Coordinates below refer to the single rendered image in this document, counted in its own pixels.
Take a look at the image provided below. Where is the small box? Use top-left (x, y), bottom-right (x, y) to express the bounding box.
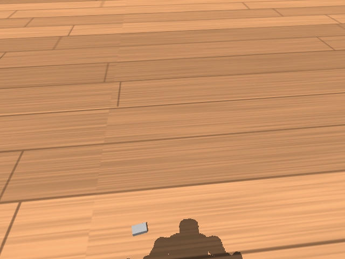
top-left (132, 222), bottom-right (147, 236)

